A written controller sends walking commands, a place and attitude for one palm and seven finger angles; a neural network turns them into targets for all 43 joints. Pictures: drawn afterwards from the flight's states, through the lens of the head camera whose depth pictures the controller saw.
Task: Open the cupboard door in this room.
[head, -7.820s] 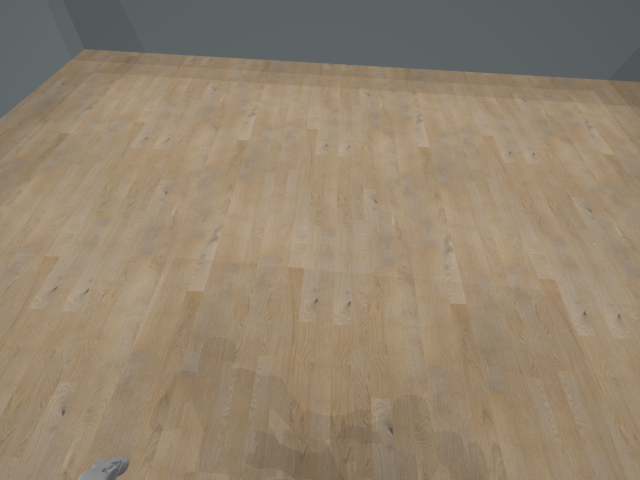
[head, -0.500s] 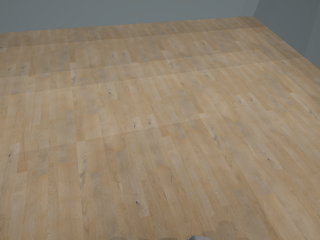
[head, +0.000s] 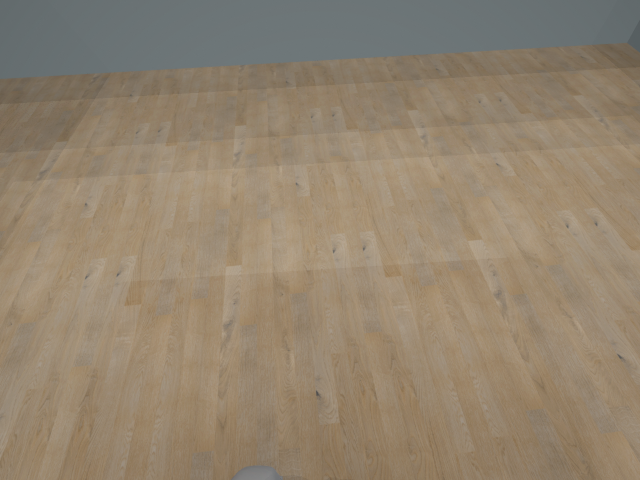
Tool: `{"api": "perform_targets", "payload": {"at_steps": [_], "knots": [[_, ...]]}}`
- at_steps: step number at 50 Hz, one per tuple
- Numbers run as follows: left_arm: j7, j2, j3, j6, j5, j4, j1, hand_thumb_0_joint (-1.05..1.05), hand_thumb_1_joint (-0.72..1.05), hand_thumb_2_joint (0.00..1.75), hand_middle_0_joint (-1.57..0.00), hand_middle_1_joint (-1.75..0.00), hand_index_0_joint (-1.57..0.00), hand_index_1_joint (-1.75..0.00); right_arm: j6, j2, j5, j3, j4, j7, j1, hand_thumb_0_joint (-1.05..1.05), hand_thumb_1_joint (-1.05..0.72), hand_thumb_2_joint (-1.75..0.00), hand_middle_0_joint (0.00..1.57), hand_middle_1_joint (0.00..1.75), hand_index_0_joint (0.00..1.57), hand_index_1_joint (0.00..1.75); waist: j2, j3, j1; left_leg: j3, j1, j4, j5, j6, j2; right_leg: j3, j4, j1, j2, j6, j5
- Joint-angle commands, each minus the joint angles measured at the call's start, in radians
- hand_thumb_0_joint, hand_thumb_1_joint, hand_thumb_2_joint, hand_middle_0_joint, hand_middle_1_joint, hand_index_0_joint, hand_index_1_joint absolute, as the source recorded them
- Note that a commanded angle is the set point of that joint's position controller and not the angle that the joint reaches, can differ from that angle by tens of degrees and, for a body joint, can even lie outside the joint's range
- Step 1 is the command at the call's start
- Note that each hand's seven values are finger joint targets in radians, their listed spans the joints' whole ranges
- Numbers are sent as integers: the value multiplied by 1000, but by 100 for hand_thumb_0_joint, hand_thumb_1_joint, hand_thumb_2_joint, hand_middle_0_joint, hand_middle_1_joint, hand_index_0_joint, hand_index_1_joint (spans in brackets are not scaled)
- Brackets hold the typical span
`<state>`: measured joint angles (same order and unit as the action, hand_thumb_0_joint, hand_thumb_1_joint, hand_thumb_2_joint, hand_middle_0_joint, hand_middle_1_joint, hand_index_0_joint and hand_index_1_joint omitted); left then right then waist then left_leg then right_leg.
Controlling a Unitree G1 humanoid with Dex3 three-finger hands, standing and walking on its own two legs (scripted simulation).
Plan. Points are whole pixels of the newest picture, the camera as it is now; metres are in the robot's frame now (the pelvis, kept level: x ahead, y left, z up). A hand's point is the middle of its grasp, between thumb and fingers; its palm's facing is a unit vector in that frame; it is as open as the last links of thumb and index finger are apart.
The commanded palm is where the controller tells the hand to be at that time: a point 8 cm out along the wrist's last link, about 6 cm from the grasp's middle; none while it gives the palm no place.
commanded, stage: turn or walk to find it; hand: left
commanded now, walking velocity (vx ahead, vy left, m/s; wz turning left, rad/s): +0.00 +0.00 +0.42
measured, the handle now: out of the picture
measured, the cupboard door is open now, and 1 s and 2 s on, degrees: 0 0 0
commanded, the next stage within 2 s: none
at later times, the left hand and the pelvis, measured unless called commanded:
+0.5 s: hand out of the picture +0.02 +0.27 -0.16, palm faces +0.23 -0.94 -0.25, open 7.4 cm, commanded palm none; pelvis -0.03 +0.04 +0.00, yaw +11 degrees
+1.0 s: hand out of the picture -0.10 +0.19 -0.16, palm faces +0.44 -0.86 -0.25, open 7.4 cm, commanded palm none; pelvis -0.05 +0.00 +0.00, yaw +25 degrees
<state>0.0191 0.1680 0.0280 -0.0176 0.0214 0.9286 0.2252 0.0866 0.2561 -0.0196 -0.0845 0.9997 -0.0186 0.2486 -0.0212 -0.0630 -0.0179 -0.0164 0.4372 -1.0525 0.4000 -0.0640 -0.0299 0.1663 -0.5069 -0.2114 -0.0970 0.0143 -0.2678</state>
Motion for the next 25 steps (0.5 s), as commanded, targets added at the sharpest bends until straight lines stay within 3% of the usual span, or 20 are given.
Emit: {"api": "perform_targets", "payload": {"at_steps": [1,3,4,6,7,8,9,10,12,13,15,21,25], "knots": [[12,245,65,19,12,-34,65,0,90,90,-20,-30,-20,-30,-37,34,7,3,-101,2,-109,0,-90,-90,20,30,20,30,215,45,70,57,11,186,81,2,6,-181,166,90,-254,126,279],[11,257,71,17,12,-22,73,0,90,90,-20,-30,-20,-30,-47,31,13,10,-100,6,-102,0,-90,-90,20,30,20,30,236,86,71,80,-34,288,85,9,13,-171,116,128,-260,130,390],[11,258,72,16,11,-15,62,0,90,90,-20,-30,-20,-30,-53,30,15,11,-97,8,-80,0,-90,-90,20,30,20,30,242,105,57,90,-68,374,65,11,16,-150,75,144,-260,117,438],[10,252,73,7,-1,-16,40,0,90,90,-20,-30,-20,-30,-65,50,13,9,-75,10,-6,0,-90,-90,20,30,20,30,182,135,10,100,-252,613,-155,25,16,-76,-35,51,-227,41,377],[7,215,66,-1,-11,-27,51,0,90,90,-20,-30,-20,-30,-75,111,9,-3,-72,10,22,0,-90,-90,20,30,20,30,23,160,-8,-17,-402,699,-277,62,-80,-22,-175,-98,-165,-19,209],[-1,146,49,-7,-14,-65,38,0,90,90,-20,-30,-20,-30,-78,209,1,-25,-79,13,45,0,-90,-90,20,30,20,30,-269,124,-22,-328,-460,730,-562,174,-331,19,-362,-351,-38,-92,-267],[4,150,39,-20,-2,-84,-45,0,90,90,-20,-30,-20,-30,-70,234,2,-29,-63,18,81,0,-90,-90,20,30,20,30,-233,106,-57,-333,-354,745,-555,239,-383,-69,-492,-323,-31,-85,-360],[7,142,44,-24,-3,-77,-75,0,90,90,-20,-30,-20,-30,-74,207,-2,-25,-57,31,62,0,-90,-90,20,30,20,30,-249,97,-50,-324,-333,742,-551,242,-339,-120,-560,-353,-25,-83,-327],[-5,157,51,-20,-5,-42,-58,0,90,90,-20,-30,-20,-30,-76,151,-2,-4,-79,39,-45,0,-90,-90,20,30,20,30,-177,36,-3,-218,-286,731,-553,222,-245,-142,-608,-349,-26,-85,-190],[-9,157,50,-17,-6,-28,-29,0,90,90,-20,-30,-20,-30,-81,144,0,2,-88,40,-64,0,-90,-90,20,30,20,30,-149,55,11,-183,-309,718,-599,212,-217,-135,-611,-337,-18,-90,-158],[-9,157,48,-15,-7,-17,-18,0,90,90,-20,-30,-20,-30,-86,139,3,1,-91,40,-54,0,-90,-90,20,30,20,30,-117,81,9,-162,-336,713,-652,213,-201,-137,-592,-321,-11,-98,-136],[-2,142,41,-16,-10,-54,-74,0,90,90,-20,-30,-20,-30,-78,147,-2,-12,-90,37,-13,0,-90,-90,20,30,20,30,-104,83,-16,-253,-358,710,-603,243,-214,-146,-447,-295,14,-105,-176],[1,128,39,-11,-13,-72,-70,0,90,90,-20,-30,-20,-30,-69,149,-8,-17,-103,33,-34,0,-90,-90,20,30,20,30,-136,80,-8,-300,-281,699,-553,239,-197,-139,-291,-188,41,-90,-188]]}}
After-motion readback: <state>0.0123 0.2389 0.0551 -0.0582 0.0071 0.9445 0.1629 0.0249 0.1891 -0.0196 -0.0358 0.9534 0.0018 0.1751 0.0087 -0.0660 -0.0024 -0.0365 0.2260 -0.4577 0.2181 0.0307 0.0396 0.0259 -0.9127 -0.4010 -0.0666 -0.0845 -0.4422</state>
